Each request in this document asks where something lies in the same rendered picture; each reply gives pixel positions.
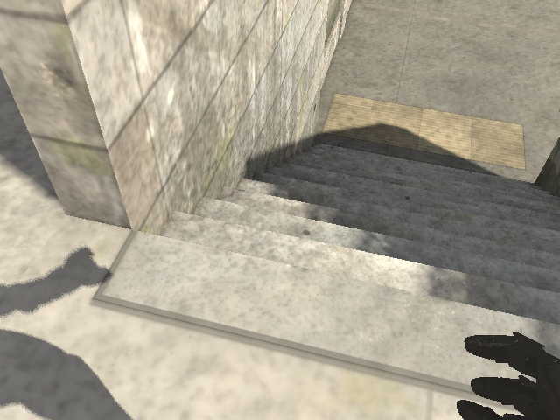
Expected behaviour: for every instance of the stairs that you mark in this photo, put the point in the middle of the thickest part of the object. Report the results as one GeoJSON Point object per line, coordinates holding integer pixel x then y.
{"type": "Point", "coordinates": [463, 236]}

